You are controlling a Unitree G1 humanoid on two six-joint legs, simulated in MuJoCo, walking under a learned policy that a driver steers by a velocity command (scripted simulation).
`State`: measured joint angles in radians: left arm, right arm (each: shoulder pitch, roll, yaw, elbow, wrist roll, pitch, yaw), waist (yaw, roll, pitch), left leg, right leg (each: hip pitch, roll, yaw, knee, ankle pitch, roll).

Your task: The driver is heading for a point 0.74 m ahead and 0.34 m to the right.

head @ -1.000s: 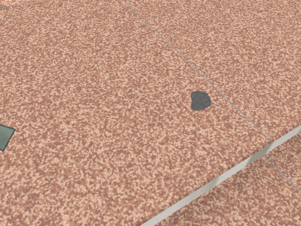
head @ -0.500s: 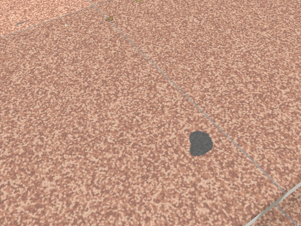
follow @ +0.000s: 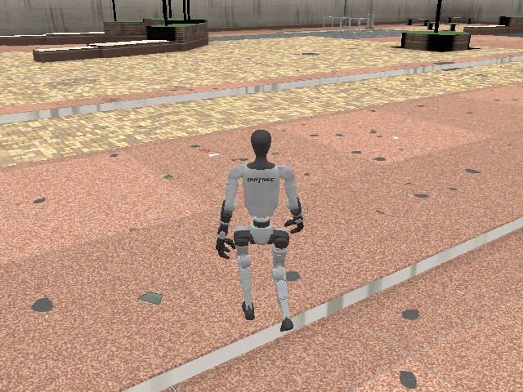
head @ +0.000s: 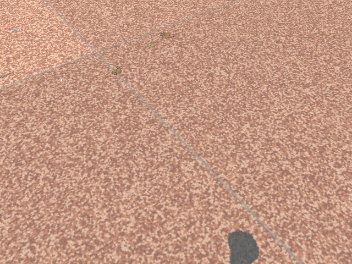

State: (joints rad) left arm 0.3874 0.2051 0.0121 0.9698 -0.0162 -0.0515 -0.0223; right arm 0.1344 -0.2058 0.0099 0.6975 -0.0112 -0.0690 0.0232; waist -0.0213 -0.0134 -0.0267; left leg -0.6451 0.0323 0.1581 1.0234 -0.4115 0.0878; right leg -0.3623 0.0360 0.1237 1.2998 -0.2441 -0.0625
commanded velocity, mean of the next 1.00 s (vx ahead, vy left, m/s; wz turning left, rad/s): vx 0.50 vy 0.00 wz -0.51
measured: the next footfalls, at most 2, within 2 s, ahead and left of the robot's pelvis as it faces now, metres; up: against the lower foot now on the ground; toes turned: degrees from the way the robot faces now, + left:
right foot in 0.52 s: +0.41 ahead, -0.15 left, +0.00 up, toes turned -18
left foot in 0.96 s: +0.76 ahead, -0.07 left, +0.00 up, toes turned -34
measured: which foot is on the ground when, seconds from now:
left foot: down 0.00-0.52, up 0.54-0.94, down 0.96-1.00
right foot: up 0.00-0.50, down 0.52-0.98, up 1.00-1.00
